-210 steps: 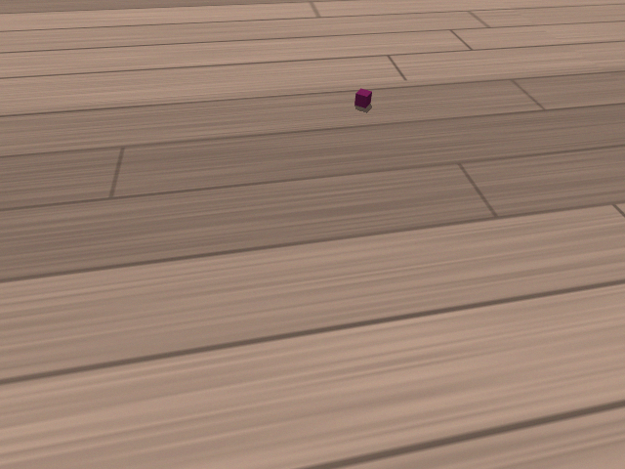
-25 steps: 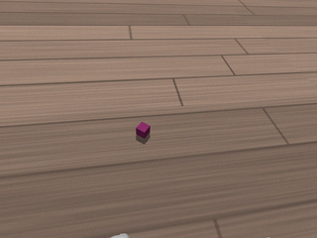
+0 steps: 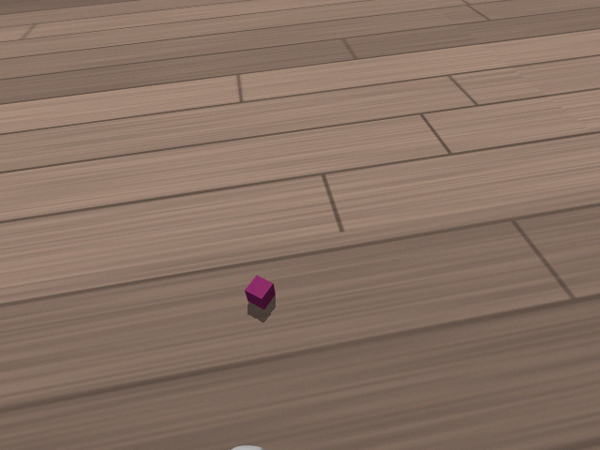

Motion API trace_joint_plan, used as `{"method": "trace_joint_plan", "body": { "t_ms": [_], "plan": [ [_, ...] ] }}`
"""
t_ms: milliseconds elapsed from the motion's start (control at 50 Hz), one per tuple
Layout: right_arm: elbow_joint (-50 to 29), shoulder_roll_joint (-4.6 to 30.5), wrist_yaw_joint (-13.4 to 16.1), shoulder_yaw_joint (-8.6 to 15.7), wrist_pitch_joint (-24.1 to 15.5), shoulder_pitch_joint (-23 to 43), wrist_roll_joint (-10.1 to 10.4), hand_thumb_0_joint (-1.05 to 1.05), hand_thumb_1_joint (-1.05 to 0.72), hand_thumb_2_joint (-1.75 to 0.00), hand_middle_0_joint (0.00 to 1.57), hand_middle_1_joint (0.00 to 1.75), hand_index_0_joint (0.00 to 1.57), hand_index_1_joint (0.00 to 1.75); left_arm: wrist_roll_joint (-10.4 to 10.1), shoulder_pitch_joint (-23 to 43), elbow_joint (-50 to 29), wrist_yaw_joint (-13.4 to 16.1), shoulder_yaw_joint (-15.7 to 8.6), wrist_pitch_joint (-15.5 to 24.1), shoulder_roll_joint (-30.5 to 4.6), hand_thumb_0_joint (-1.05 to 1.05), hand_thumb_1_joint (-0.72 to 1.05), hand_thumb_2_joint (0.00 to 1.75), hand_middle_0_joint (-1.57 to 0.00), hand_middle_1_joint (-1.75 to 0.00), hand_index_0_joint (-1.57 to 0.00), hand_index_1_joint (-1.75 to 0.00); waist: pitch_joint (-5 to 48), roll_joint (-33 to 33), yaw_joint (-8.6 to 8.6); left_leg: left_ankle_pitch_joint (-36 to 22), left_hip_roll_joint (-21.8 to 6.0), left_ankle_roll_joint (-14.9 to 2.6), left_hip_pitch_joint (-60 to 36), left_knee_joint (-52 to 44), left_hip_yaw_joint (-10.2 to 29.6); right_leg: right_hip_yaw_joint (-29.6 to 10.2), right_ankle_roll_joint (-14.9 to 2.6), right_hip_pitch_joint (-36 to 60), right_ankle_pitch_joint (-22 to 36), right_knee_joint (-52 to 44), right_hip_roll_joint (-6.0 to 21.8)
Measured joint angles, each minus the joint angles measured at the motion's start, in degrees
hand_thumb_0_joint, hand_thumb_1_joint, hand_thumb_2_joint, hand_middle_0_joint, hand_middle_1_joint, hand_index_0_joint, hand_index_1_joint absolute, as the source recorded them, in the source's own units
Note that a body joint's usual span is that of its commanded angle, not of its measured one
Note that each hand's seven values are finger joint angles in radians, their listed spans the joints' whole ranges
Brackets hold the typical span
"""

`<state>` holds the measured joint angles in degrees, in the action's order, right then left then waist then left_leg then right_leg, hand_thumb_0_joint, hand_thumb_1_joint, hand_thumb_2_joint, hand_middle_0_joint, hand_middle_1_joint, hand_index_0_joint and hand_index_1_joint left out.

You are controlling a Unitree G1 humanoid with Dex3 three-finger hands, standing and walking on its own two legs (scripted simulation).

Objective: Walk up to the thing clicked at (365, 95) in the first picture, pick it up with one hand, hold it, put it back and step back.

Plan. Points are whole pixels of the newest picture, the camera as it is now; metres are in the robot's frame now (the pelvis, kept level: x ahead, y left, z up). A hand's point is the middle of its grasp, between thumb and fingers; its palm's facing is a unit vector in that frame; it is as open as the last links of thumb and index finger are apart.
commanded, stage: walk up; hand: left
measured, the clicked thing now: (260, 292) +0.80 +0.23 -0.73
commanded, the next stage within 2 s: none
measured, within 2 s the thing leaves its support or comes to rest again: neither
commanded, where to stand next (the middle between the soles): +0.43 -0.01 m, yaw +2 degrees
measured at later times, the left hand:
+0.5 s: hand (152, 420) +0.21 +0.26 -0.15, palm faces +0.01 -0.95 -0.31, open 7.4 cm
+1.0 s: hand (184, 345) +0.32 +0.23 -0.13, palm faces +0.03 -0.90 -0.43, open 7.4 cm
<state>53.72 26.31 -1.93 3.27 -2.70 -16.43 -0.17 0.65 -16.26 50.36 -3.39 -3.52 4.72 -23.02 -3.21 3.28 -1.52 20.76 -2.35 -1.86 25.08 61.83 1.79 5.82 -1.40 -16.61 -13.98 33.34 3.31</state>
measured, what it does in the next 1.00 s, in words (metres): walks ahead: left foot, then right foot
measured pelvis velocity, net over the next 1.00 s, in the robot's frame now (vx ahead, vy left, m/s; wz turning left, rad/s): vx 0.31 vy -0.05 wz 0.06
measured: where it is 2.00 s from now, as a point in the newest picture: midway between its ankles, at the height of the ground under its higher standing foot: (331, 412)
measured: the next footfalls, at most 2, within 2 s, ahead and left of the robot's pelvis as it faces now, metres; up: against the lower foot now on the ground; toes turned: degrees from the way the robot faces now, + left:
left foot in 0.30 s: +0.25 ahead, +0.12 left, +0.00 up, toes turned +7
right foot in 0.68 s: +0.42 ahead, -0.16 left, +0.00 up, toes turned +0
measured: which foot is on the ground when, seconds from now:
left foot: up 0.00-0.28, down 0.30-0.70, up 0.72-1.00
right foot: down 0.00-0.32, up 0.34-0.66, down 0.68-1.00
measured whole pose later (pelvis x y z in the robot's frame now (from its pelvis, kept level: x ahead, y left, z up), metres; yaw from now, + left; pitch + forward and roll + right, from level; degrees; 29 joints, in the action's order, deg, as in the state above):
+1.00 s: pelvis +0.31 -0.05 +0.00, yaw +3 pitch -3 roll +0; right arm 51.6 23.7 -2.7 3.0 -0.2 -12.8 -1.0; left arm 0.6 -19.5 50.6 -0.4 -1.4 4.6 -23.3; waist -6.3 2.8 -2.3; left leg 14.5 -3.3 -0.8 27.3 43.8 -0.1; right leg 4.5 0.0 -13.2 -16.4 32.6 3.0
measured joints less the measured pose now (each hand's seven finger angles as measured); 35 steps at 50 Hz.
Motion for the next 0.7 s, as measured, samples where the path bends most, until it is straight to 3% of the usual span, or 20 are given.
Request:
{"method": "trace_joint_plan", "body": {
  "t_ms": [120,260,320,380,420,580,660,680,700],
  "plan": [
    [-0.96,-1.84,-1.6,-0.35,0.01,0.84,-0.76,0.01,-0.9,-0.89,0.2,0.3,0.2,0.3,0.15,-2.46,-0.35,0.38,0.31,-0.05,0.07,0.01,0.9,0.9,-0.2,-0.3,-0.2,-0.3,-0.34,-0.73,-0.88,-4.8,-0.52,1.41,4.12,-12.0,-1.43,2.15,-1.09,6.28,-0.72,-6.32,-1.66],
    [-1.95,-3.28,-2.26,-0.51,-0.18,2.27,-1.13,0.01,-0.9,-0.89,0.2,0.3,0.2,0.3,0.24,-5.1,-0.71,0.39,0.44,-0.81,-1.09,0.01,0.9,0.9,-0.2,-0.3,-0.2,-0.3,-1.2,-3.52,-1.92,-9.28,-0.75,0.42,-0.31,-26.18,-4.74,3.64,0.05,10.59,-7.48,-3.5,-1.75],
    [-3.49,-3.24,-1.57,-0.05,-1.53,3.06,-1.57,0.01,-0.9,-0.89,0.2,0.3,0.21,0.3,-0.16,-5.52,-0.27,0.79,0.88,-1.72,-1.24,0.01,0.9,0.9,-0.2,-0.3,-0.2,-0.3,-1.88,-5.52,-1.32,-10.96,1.23,-0.57,-3.26,-27.1,-6.29,2.15,-0.31,7.78,-11.99,8.41,0.54],
    [-5.39,-3.58,-0.75,-0.02,-2.19,3.17,-0.5,0.0,-0.9,-0.89,0.2,0.3,0.21,0.3,-0.39,-4.07,0.8,1.33,1.58,-3.02,-0.67,0.01,0.9,0.9,-0.2,-0.3,-0.2,-0.3,-2.35,-5.91,0.11,-7.45,1.38,-0.8,-4.71,-24.81,-6.1,-3.76,-0.98,-0.4,-13.07,26.42,-1.12],
    [-5.88,-4.17,-0.33,-0.46,-2.25,2.56,-0.1,0.0,-0.9,-0.89,0.2,0.3,0.21,0.3,-0.55,-3.11,0.83,1.25,1.68,-3.1,-1.0,0.01,0.9,0.9,-0.2,-0.3,-0.2,-0.3,-2.16,-6.83,0.55,-7.31,1.44,-0.44,-7.13,-26.9,-6.2,-5.54,-0.93,-4.91,-10.73,29.98,-0.8],
    [-5.58,-2.87,-0.84,-0.64,-1.98,-0.36,-0.78,0.0,-0.9,-0.89,0.2,0.3,0.21,0.3,0.13,-0.73,0.72,-0.77,0.47,-2.52,-1.46,0.01,0.9,0.9,-0.2,-0.3,-0.2,-0.3,-1.17,-6.36,1.96,-5.22,0.63,0.25,-13.32,-31.58,-6.6,-5.38,1.12,-11.28,-1.77,12.68,3.62],
    [-4.93,-1.3,-1.15,-0.07,-0.73,-1.96,-0.79,0.0,-0.9,-0.89,0.2,0.31,0.21,0.3,0.23,-0.51,1.4,-0.95,-0.07,-1.55,-1.72,0.01,0.9,0.9,-0.2,-0.3,-0.2,-0.3,-0.31,-4.19,2.71,-1.0,-0.6,1.04,-14.13,-28.52,-5.97,-4.22,1.05,-7.38,2.19,3.78,2.68],
    [-4.8,-1.05,-1.14,-0.02,-0.33,-2.43,-0.89,0.0,-0.9,-0.89,0.2,0.31,0.21,0.3,0.33,-0.87,1.23,-0.81,-0.28,-0.98,-2.17,0.01,0.9,0.9,-0.2,-0.3,-0.2,-0.3,0.05,-3.87,2.67,1.05,-0.99,0.86,-13.68,-26.07,-5.7,-3.96,1.16,-5.63,2.53,1.96,2.03],
    [-4.45,-0.54,-1.01,0.14,0.07,-2.57,-0.97,0.0,-0.9,-0.89,0.2,0.3,0.21,0.3,0.52,-0.77,1.26,-0.4,-0.6,-0.42,-2.01,0.01,0.9,0.9,-0.2,-0.3,-0.2,-0.3,-0.15,-2.27,2.46,3.25,-2.26,-0.39,-12.61,-22.21,-4.6,-3.15,1.49,-5.18,2.5,2.84,0.78]
  ]
}}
